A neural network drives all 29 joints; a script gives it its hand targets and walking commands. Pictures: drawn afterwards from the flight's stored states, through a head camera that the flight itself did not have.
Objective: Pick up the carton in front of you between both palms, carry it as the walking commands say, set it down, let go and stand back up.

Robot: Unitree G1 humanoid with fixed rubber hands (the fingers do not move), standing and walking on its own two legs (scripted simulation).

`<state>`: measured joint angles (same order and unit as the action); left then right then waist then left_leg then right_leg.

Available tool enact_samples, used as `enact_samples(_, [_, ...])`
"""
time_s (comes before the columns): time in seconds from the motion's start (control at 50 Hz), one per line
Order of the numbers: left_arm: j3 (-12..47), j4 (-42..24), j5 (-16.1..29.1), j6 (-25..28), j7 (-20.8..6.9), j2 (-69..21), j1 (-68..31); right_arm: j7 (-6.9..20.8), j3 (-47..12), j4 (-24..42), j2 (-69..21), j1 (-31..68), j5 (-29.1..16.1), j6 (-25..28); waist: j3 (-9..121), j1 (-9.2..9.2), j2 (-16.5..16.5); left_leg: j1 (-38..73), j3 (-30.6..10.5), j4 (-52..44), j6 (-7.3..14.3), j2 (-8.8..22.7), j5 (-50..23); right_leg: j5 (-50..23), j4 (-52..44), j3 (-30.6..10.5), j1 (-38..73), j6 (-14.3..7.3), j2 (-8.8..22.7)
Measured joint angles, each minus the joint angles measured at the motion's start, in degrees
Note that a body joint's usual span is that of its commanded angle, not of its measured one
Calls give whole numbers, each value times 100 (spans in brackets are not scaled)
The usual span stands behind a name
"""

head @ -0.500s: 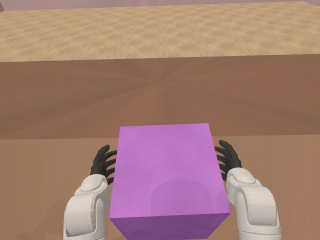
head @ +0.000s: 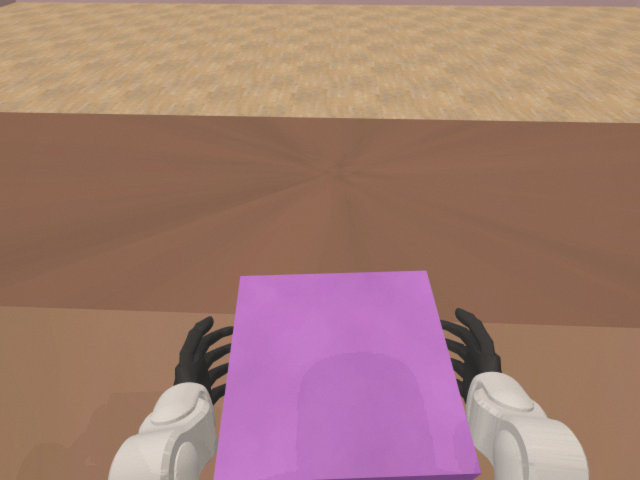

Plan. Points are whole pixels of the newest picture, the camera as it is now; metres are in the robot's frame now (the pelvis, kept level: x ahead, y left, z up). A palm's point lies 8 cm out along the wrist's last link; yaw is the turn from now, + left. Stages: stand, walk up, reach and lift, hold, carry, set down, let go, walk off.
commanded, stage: carry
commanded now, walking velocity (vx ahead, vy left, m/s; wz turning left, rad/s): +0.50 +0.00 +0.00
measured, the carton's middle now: (336, 403) +0.24 +0.00 +0.02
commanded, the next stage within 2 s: none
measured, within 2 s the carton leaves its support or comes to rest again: neither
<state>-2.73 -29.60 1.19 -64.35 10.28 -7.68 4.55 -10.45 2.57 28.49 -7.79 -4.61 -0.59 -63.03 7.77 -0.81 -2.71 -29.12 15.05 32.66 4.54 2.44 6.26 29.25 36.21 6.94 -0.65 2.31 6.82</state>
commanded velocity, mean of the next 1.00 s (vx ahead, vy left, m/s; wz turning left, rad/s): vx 0.50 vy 0.00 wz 0.00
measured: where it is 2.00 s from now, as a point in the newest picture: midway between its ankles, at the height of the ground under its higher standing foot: (309, 305)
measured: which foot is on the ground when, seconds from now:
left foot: down 0.00-0.52, up 0.54-0.98, down 1.00-1.00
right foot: up 0.00-0.46, down 0.48-1.00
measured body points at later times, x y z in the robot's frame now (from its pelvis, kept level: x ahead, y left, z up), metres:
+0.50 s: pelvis +0.33 -0.02 +0.00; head +0.31 -0.02 +0.45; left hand +0.56 +0.14 +0.09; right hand +0.57 -0.17 +0.09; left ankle +0.11 +0.08 -0.71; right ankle +0.47 -0.10 -0.72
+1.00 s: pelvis +0.67 +0.01 +0.00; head +0.66 +0.02 +0.45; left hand +0.96 +0.16 +0.09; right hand +0.95 -0.15 +0.10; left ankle +0.82 +0.09 -0.72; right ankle +0.47 -0.10 -0.71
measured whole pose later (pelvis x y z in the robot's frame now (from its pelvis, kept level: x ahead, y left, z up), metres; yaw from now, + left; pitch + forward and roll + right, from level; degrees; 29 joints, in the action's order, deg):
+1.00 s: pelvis +0.67 +0.01 +0.00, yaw +0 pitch +3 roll -1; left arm -6.2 -21.4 -0.7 -62.7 11.3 -7.4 -7.9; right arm -11.5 6.5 21.5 -7.5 8.0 1.1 -62.9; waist 5.2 0.0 -0.2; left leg -31.0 11.2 31.4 4.1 2.9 5.1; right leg 29.8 24.6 11.5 4.9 1.9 3.3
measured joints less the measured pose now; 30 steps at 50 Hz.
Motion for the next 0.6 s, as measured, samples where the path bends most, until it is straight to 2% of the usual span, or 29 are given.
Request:
enact_samples(0.04, [-67, 60, -49, -29, -65, -3, -5, 90, -51, -119, 6, 32, -1, -21, -77, 111, 34, 160, 68, 98, 113, 17, 376, -266, 1932, -348, -981, -123, -122])
enact_samples(0.06, [-52, 73, -88, -45, -97, -6, 11, 94, -54, -122, 2, 0, 14, -34, -113, 159, 71, 315, 83, -38, 109, 14, 448, -419, 2582, -386, -1436, -206, -174])
enact_samples(0.1, [15, 89, -135, -37, -128, -13, 60, 101, -23, -72, -10, -95, 16, -41, -148, 237, 135, 676, 95, -444, 47, -10, 426, -825, 3087, -320, -2183, -323, -184])
enact_samples(0.14, [70, 109, -188, 19, -168, -13, 96, 112, -9, -28, -16, -154, 33, -21, -144, 302, 201, 1048, 68, -855, 27, -32, 414, -1183, 2868, -214, -2707, -364, -150])
enact_samples(0.2, [106, 124, -281, 106, -252, -14, 137, 149, -22, -42, -12, -168, 82, 32, -61, 344, 276, 1587, -3, -1386, -30, -50, 443, -1637, 2029, -84, -3188, -309, -83])
enact_samples(0.34, [101, -107, -336, 89, -260, -17, 209, 191, -88, 49, 0, -100, 101, 5, 91, 204, 248, 2763, -140, -2075, -257, -102, 864, -2630, 190, 144, -3520, -173, 7])
enact_samples(0.44, [97, -394, -208, -64, -165, -14, 210, 185, -111, 333, 2, -107, 74, -132, 34, 147, 260, 3526, -227, -2085, -527, -68, 1512, -2716, -547, 474, -3249, -338, -133])
enact_samples(0.48, [94, -433, -150, -115, -135, -11, 155, 166, -95, 436, 0, -98, 73, -194, -31, 149, 331, 3670, -305, -1613, -658, 62, 1992, -2509, -818, 682, -2901, -414, -288])
enact_samples(0.5, [105, -362, -124, -102, -121, -10, 107, 152, -51, 439, 4, -68, 69, -221, -68, 103, 464, 3554, -347, -1012, -675, 240, 2293, -2558, -722, 776, -2820, -560, -387])
enact_samples(0.52, [106, -233, -115, -98, -115, -7, 19, 138, 6, 388, -2, -35, 69, -239, -113, 69, 552, 3173, -458, -33, -641, 422, 2239, -2366, -444, 850, -2834, -691, -420])
enact_samples(0.56, [109, -34, -98, -104, -112, 2, -80, 119, 70, 302, 5, 5, 74, -284, -236, 0, 509, 2113, -979, 2131, -570, 360, 1988, -1986, -297, 884, -2704, -809, -391])
enact_samples(0.6, [97, -26, -94, -80, -117, -8, -20, 117, 45, 289, 4, -10, 89, -299, -349, -30, 429, 1172, -1179, 3395, -445, 269, 1683, -1941, -617, 886, -2369, -730, -380])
